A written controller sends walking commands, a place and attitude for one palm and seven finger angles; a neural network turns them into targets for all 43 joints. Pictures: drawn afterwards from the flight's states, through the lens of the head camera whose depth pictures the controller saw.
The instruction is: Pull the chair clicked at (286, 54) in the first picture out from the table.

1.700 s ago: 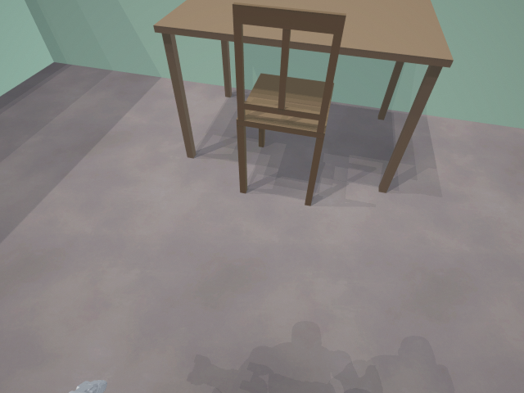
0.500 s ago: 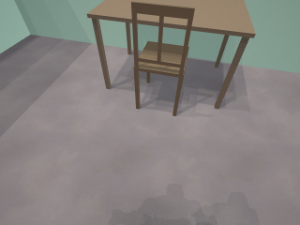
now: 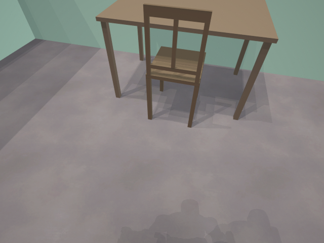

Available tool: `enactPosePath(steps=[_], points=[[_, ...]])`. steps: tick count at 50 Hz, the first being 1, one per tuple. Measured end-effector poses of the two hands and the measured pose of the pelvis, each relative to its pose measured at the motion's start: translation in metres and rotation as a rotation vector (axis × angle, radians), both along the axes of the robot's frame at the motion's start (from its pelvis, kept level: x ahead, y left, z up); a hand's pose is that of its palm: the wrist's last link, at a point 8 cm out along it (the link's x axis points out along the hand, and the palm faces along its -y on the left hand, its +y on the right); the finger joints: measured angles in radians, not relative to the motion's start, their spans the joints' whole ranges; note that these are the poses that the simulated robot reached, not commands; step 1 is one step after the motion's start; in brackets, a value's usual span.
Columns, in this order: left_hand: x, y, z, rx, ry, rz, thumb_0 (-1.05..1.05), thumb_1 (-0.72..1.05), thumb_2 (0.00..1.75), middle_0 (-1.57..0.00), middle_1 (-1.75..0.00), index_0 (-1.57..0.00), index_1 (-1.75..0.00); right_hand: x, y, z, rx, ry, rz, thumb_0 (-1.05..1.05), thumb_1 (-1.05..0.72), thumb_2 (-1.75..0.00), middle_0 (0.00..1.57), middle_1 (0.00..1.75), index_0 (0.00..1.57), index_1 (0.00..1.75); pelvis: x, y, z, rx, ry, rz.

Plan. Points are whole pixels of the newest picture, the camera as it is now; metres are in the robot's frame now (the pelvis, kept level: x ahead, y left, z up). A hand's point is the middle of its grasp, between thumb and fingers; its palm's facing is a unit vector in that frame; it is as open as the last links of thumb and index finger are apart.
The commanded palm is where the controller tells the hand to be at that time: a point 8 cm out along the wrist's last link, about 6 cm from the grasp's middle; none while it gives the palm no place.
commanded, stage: walk to a spot facing it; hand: left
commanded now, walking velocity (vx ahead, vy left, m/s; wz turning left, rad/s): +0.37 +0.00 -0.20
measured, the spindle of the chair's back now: (174, 45) +1.19 +0.00 -0.08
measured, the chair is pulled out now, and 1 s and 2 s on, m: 0.00 0.00 0.00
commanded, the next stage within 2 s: take the last steps up to it in 0.86 s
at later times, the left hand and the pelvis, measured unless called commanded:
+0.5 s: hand (112, 229) +0.20 +0.17 -0.19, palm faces -0.11 -0.98 -0.18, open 7.3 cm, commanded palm none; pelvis +0.13 -0.01 -0.02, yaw -6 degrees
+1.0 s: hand (121, 193) +0.32 +0.17 -0.21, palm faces -0.02 -1.00 -0.08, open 7.4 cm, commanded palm none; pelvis +0.33 +0.01 -0.02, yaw -5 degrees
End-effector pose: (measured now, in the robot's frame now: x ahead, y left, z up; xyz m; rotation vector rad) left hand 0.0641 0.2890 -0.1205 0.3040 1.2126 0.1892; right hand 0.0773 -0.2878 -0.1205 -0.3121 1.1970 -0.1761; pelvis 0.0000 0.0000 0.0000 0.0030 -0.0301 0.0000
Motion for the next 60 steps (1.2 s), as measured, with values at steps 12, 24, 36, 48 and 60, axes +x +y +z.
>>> enactPosePath(steps=[12,24,36,48,60], points=[[-0.034,-0.035,-0.044,-0.153,0.176,0.056,0.0,0.91,0.9,-0.2,-0.3,-0.2,-0.3,-0.035,0.049,-0.029,0.08,0.125,-0.091,0.0,-0.9,-0.89,0.2,0.3,0.2,0.29,0.046,0.012,-0.017,-0.018,0.018,-0.039],[0.114,-0.069,-0.038,-0.159,0.111,-0.07,0.02,0.93,0.9,-0.2,-0.3,-0.2,-0.3,-0.113,0.093,-0.024,0.19,0.448,-0.331,0.0,-0.9,-0.89,0.2,0.3,0.2,0.29,0.121,-0.008,-0.017,-0.019,0.013,-0.105],[0.201,-0.097,-0.037,-0.147,0.027,-0.06,0.0,0.92,0.9,-0.19,-0.3,-0.2,-0.3,0.075,0.026,-0.032,0.14,0.187,-0.271,0.01,-0.91,-0.89,0.2,0.3,0.19,0.29,0.205,-0.034,-0.015,-0.031,0.008,-0.085],[0.235,-0.078,-0.069,-0.26,0.178,0.048,0.0,0.91,0.9,-0.2,-0.3,-0.2,-0.3,0.299,0.054,-0.012,0.078,-0.141,-0.095,0.0,-0.91,-0.89,0.2,0.3,0.19,0.29,0.312,0.003,-0.025,-0.056,0.007,-0.074],[0.36,-0.054,-0.035,-0.197,0.143,-0.003,0.0,0.91,0.9,-0.19,-0.3,-0.2,-0.3,0.278,0.078,-0.007,0.097,0.12,-0.246,-0.01,-0.94,-0.89,0.2,0.3,0.2,0.29,0.396,0.011,0.001,-0.025,0.022,-0.117]])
